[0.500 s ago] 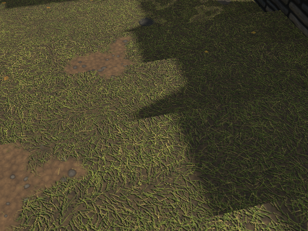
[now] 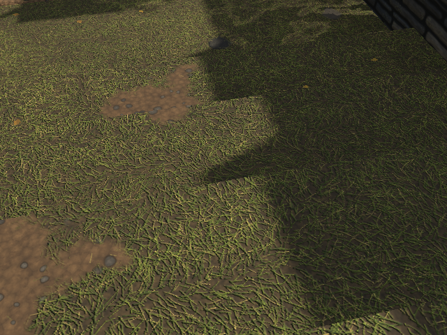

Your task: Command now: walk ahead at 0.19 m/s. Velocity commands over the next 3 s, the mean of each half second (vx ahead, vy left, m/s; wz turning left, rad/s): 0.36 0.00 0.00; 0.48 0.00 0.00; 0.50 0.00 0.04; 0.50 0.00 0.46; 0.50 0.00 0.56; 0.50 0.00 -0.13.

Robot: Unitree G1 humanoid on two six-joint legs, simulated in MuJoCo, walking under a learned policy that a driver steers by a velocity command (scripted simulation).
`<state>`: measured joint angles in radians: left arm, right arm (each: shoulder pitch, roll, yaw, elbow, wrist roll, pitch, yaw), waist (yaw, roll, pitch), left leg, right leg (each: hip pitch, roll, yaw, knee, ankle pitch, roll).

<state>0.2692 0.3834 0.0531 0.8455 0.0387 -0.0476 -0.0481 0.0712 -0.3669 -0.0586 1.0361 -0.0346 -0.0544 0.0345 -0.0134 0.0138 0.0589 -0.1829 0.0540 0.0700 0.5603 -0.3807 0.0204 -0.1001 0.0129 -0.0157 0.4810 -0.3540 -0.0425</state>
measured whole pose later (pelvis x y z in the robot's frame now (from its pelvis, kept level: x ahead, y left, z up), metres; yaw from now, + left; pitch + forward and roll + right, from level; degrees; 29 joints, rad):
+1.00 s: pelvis +0.50 +0.02 -0.09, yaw +0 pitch +1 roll -4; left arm 0.59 0.14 -0.07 1.01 0.07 -0.13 -0.01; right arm 0.14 -0.23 0.05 0.80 -0.11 -0.03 0.06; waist 0.14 0.06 -0.03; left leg -0.53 0.12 -0.05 0.50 0.39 0.02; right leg -0.21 0.10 -0.04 1.01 -0.81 -0.04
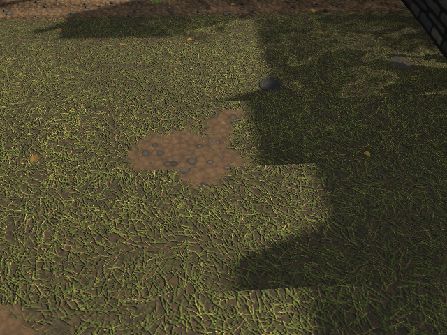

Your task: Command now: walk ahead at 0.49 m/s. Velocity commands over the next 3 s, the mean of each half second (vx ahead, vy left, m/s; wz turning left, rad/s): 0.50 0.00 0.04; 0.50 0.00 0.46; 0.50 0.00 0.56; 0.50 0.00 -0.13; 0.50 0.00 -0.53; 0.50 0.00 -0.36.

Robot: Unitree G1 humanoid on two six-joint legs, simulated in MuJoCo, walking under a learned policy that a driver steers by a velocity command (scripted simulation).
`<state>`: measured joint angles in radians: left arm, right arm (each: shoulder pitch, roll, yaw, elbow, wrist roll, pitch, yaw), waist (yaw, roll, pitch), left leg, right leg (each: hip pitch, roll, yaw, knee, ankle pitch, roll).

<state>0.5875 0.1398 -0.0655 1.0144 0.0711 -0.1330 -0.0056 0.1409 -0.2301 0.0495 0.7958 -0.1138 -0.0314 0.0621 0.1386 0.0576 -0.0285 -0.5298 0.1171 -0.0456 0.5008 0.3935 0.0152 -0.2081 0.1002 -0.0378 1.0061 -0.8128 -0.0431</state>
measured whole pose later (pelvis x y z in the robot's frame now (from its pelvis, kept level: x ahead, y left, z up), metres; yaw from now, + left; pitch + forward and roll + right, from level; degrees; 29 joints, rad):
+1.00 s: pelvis +0.57 +0.06 -0.11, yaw +19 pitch -1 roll -3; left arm 0.49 0.16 0.01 1.05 0.11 -0.13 0.00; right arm 0.22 -0.19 -0.03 0.82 -0.09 -0.07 0.09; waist 0.09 0.05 0.02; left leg -0.57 0.09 -0.01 1.02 -0.16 0.06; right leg 0.01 -0.03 -0.30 0.42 -0.40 0.00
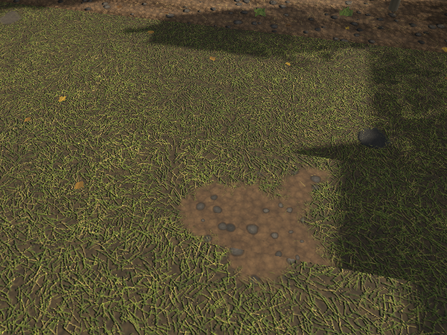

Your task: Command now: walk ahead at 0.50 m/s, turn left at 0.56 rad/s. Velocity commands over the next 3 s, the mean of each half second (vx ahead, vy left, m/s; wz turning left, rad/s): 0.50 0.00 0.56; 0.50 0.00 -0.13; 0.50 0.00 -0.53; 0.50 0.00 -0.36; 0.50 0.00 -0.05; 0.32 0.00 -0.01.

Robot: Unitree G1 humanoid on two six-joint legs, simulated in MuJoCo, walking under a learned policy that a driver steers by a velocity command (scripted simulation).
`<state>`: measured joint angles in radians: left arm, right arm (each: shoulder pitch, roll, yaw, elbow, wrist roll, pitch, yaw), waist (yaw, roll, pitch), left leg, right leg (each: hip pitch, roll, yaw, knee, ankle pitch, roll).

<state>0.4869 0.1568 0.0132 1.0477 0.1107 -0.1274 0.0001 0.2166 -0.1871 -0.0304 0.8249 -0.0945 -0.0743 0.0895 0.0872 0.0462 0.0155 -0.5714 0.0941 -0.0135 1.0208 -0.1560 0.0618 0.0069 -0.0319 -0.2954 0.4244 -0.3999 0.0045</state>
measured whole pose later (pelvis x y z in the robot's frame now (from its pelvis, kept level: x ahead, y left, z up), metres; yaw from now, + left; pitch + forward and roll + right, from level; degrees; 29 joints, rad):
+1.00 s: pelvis +0.52 +0.15 -0.17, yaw +9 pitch +0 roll +1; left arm 0.28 0.22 0.06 0.95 0.07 -0.11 -0.05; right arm 0.22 -0.21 -0.01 0.88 -0.05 -0.11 0.00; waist 0.01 -0.01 0.01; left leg -0.20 -0.01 0.14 0.32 -0.12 0.06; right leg -0.53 -0.07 0.03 1.07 -0.28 -0.10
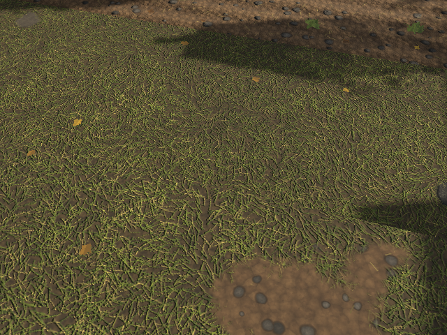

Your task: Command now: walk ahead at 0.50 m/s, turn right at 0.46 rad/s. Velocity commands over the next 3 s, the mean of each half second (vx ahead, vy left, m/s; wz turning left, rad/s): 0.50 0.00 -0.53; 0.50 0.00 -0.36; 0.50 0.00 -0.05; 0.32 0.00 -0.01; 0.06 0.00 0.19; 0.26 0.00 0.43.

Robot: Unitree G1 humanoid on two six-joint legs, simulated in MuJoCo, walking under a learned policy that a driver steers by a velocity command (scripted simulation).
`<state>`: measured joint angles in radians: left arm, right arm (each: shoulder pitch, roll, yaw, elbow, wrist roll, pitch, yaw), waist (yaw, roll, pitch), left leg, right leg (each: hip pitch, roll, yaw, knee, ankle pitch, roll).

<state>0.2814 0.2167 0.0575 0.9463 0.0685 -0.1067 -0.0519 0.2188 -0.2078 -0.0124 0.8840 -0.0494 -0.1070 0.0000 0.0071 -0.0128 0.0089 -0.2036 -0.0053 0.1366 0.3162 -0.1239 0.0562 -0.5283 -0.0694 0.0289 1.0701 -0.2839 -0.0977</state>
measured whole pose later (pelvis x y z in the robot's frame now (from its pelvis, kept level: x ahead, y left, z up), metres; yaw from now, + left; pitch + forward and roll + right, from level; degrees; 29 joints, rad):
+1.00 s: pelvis +0.55 -0.15 -0.20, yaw -28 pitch +1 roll +1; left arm 0.46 0.19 -0.02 0.96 0.07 -0.06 -0.07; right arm 0.35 -0.23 -0.03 0.96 -0.11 -0.06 0.06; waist 0.02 -0.02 -0.02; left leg -0.22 -0.03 0.10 0.45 -0.24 0.07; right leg -0.70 0.04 0.10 1.76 -0.41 -0.06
